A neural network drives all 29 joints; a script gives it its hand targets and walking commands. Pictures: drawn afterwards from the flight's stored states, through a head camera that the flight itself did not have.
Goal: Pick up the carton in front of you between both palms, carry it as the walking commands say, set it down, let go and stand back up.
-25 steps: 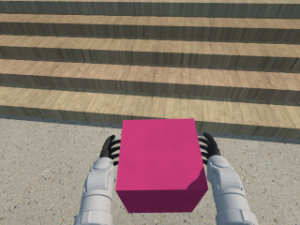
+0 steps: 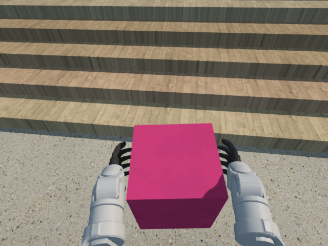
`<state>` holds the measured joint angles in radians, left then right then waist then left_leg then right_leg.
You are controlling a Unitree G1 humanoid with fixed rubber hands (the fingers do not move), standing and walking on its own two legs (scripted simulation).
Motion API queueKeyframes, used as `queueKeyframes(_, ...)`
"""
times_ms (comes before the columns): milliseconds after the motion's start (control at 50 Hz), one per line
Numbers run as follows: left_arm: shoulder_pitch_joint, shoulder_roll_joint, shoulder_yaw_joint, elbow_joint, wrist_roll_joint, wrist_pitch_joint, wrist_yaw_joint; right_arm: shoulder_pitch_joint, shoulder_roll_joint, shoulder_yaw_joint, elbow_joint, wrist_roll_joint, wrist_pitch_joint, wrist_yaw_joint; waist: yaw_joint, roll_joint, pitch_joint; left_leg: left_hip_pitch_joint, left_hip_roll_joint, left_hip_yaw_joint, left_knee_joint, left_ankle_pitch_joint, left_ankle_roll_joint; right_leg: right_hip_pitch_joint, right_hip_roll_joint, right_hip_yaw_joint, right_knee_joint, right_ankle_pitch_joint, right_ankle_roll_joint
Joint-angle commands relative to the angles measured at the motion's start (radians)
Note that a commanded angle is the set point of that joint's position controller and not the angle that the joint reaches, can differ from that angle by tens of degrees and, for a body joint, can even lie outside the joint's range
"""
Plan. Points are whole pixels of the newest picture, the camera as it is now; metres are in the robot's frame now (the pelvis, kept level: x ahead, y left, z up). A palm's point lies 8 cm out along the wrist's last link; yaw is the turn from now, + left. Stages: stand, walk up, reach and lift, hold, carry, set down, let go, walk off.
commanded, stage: reach and lift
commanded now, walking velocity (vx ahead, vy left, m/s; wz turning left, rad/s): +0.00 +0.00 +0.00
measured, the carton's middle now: (174, 179) +0.31 +0.00 -0.04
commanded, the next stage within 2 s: hold in 0.56 s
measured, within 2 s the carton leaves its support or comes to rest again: neither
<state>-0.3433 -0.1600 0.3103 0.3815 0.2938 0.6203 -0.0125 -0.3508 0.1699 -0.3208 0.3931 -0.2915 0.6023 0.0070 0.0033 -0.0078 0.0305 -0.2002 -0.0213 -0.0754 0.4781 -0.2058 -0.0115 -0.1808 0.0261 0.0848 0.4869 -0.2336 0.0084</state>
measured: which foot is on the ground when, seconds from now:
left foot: down 0.00-1.00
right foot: down 0.00-1.00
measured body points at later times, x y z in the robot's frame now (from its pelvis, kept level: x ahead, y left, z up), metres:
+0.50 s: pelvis +0.02 +0.00 +0.01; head -0.01 +0.00 +0.46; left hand +0.32 +0.15 +0.03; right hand +0.32 -0.15 +0.03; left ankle +0.04 +0.13 -0.74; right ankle +0.02 -0.13 -0.74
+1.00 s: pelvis +0.00 +0.00 +0.00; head -0.04 +0.00 +0.45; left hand +0.30 +0.15 +0.04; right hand +0.30 -0.15 +0.04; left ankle +0.04 +0.13 -0.74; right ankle +0.02 -0.13 -0.74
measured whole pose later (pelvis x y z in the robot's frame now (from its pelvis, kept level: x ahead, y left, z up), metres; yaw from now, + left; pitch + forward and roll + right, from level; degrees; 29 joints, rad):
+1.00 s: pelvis +0.00 +0.00 +0.00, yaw +0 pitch -8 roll +0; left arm -0.27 -0.15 0.22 0.22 0.26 0.77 0.00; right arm -0.28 0.15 -0.23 0.24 -0.26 0.75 0.01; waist 0.00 -0.01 0.05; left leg -0.08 -0.02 -0.08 0.40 -0.18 -0.01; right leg -0.06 0.02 0.08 0.41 -0.21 0.01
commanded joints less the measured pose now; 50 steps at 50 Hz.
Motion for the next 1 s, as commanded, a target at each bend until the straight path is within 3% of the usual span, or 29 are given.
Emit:
queueKeyframes(0, -0.558, -0.973, -0.581, -0.02, -0.232, -0.03, -0.239, -0.534, 0.967, 0.574, 0.007, 0.224, -0.015, 0.249, -0.002, 0.009, -0.313, 0.149, -0.063, 0.012, -0.082, 0.09, 0.009, 0.042, 0.063, -0.015, -0.101, 0.09, -0.013)
queueKeyframes(300, -0.422, -0.942, -0.635, -0.146, -0.266, 0.006, -0.222, -0.398, 0.936, 0.623, -0.116, 0.253, 0.02, 0.236, 0.0, 0.011, -0.31, 0.22, -0.071, 0.001, -0.109, 0.252, -0.001, 0.11, 0.072, -0.008, -0.13, 0.246, -0.003)
queueKeyframes(540, -0.409, -0.917, -0.658, -0.201, -0.281, 0.032, -0.221, -0.381, 0.932, 0.651, -0.173, 0.27, 0.049, 0.224, 0.001, 0.002, -0.288, 0.224, -0.077, 0.001, -0.119, 0.244, 0.004, 0.133, 0.069, -0.002, -0.144, 0.258, 0.002)
queueKeyframes(640, -0.37, -0.912, -0.73, -0.307, -0.325, 0.068, -0.212, -0.335, 0.918, 0.714, -0.278, 0.309, 0.088, 0.212, -0.007, 0.002, -0.332, 0.264, -0.076, -0.008, -0.131, 0.32, 0.001, 0.184, 0.067, 0.007, -0.157, 0.346, 0.007)
queueKeyframes(780, -0.375, -0.863, -0.654, -0.253, -0.279, 0.111, -0.207, -0.354, 0.866, 0.649, -0.231, 0.272, 0.129, 0.215, -0.003, 0.002, -0.171, 0.201, -0.07, 0.007, -0.163, 0.102, 0.012, 0.114, 0.061, -0.011, -0.183, 0.121, -0.004)
queueKeyframes(980, -0.502, -0.914, -0.669, -0.219, -0.294, 0.097, -0.219, -0.479, 0.904, 0.656, -0.195, 0.282, 0.111, 0.23, -0.006, 0.007, -0.232, 0.202, -0.064, 0.007, -0.135, 0.044, 0.011, 0.091, 0.059, -0.014, -0.16, 0.051, -0.011)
